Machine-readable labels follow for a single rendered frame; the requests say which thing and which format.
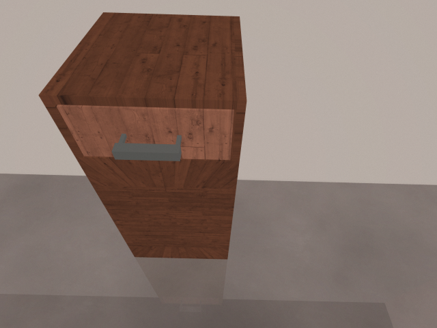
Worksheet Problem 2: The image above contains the cabinet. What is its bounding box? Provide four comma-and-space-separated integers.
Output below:
39, 12, 246, 260

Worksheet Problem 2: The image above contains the handle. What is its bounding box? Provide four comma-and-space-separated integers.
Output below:
112, 134, 182, 161

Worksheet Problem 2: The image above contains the drawer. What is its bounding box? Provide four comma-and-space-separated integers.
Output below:
57, 105, 234, 160

